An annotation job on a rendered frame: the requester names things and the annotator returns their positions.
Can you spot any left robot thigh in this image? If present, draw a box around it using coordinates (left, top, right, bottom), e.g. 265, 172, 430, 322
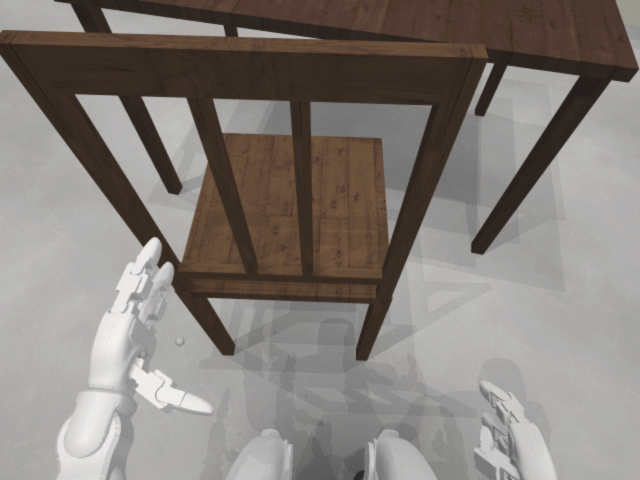
224, 436, 293, 480

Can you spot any table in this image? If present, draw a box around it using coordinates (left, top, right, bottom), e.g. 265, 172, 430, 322
54, 0, 639, 255

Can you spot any left robot forearm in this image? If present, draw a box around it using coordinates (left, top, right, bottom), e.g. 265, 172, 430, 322
55, 388, 138, 480

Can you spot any right robot hand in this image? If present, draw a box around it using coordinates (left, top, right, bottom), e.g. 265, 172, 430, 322
474, 380, 558, 480

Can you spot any left robot shin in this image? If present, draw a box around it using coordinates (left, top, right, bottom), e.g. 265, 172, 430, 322
261, 429, 281, 438

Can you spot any chair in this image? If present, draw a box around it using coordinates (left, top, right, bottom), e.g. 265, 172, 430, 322
0, 30, 489, 361

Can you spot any left robot hand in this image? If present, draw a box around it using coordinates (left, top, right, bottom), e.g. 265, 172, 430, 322
87, 237, 214, 416

